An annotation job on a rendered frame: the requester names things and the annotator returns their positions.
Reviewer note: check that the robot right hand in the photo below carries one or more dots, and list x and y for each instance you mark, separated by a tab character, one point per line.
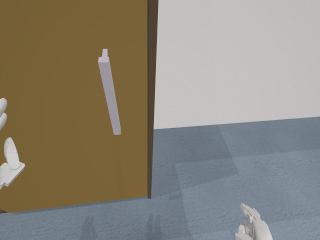
258	230

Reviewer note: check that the handle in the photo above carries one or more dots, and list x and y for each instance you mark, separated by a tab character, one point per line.
108	85

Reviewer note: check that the wardrobe door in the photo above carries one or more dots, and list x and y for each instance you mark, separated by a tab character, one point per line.
57	112

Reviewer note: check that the robot left hand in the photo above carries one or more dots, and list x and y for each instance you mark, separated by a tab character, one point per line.
8	171

